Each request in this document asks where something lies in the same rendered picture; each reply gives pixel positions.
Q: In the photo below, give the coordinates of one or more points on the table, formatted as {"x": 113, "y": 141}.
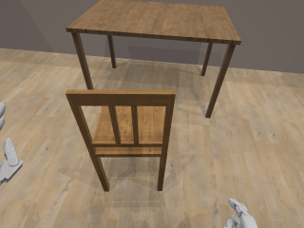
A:
{"x": 158, "y": 20}

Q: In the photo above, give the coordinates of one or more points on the robot left hand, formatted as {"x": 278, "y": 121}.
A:
{"x": 11, "y": 165}

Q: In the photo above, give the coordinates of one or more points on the robot right hand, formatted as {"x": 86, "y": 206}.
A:
{"x": 244, "y": 221}

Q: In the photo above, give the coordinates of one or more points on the chair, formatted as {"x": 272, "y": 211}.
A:
{"x": 132, "y": 124}

